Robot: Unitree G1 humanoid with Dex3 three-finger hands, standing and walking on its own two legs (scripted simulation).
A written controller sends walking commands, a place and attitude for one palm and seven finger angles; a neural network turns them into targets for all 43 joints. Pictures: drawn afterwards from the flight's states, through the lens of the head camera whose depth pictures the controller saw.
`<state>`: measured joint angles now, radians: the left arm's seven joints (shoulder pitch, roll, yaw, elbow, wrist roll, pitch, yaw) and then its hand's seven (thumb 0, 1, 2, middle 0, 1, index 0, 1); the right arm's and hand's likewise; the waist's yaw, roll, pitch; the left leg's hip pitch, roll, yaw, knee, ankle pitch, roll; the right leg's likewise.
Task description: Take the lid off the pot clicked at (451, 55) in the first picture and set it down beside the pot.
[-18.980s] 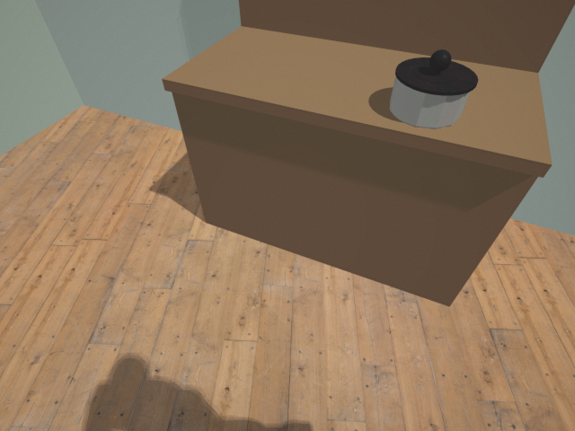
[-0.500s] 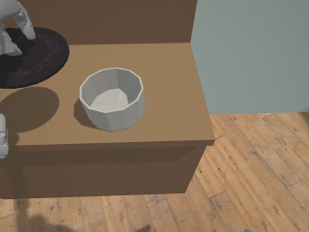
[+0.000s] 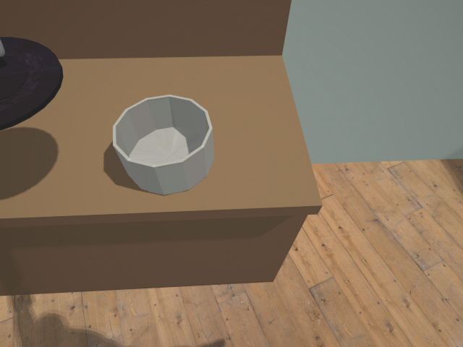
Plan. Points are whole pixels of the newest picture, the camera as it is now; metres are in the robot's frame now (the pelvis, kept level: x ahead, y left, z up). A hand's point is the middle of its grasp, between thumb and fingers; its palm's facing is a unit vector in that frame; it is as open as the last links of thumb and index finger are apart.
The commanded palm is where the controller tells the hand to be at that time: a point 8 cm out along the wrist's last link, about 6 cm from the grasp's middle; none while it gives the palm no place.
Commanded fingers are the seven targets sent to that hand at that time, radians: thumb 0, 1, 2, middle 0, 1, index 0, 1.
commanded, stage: move the lid sideways beside the pot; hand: left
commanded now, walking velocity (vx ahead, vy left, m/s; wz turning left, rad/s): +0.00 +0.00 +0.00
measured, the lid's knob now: out of the picture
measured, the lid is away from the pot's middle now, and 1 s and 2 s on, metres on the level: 0.24 0.23 0.23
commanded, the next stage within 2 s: lower the lid onto the table in 0.04 s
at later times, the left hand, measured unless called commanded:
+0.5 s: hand out of the picture +0.47 +0.33 +0.23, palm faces -0.30 -0.12 -0.95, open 8.0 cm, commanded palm +0.48 +0.34 +0.30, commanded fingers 0.00 0.59 1.04 -0.77 -1.03 -0.81 -1.05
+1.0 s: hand out of the picture +0.46 +0.34 +0.20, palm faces -0.34 -0.13 -0.93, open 8.0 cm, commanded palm +0.48 +0.34 +0.27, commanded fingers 0.00 0.59 1.04 -0.77 -1.03 -0.81 -1.05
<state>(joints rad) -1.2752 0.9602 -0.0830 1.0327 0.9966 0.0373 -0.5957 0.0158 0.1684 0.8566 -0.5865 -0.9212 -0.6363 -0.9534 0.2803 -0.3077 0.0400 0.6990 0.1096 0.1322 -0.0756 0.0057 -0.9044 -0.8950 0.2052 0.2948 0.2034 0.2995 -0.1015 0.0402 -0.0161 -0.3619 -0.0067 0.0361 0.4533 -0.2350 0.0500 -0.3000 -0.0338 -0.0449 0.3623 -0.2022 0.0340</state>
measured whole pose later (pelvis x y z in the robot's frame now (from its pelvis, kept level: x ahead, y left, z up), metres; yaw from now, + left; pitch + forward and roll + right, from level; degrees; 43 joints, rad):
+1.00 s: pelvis +0.00 +0.00 +0.00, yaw +0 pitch +9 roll -2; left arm -1.19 0.92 -0.07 1.06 0.98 0.03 -0.57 0.02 0.17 0.85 -0.58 -0.92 -0.63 -0.95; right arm 0.29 -0.31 0.03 0.70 0.11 0.12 -0.07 0.00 -0.90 -0.89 0.21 0.29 0.20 0.30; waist -0.11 0.04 -0.02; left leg -0.40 0.00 0.03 0.49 -0.26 0.05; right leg -0.33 -0.03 -0.05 0.39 -0.22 0.04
